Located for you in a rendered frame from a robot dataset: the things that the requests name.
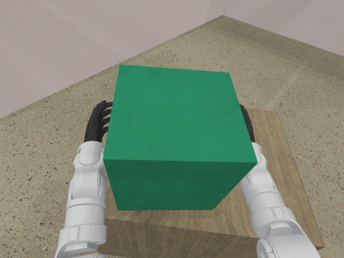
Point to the carton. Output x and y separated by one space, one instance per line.
177 139

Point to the left robot hand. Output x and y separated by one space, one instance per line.
95 129

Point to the pedestal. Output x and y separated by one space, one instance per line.
224 232

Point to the right robot hand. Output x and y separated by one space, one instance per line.
248 123

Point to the right robot upper arm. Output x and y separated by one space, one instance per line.
285 246

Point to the right robot forearm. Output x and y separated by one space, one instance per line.
270 216

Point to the left robot forearm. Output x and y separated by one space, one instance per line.
84 227

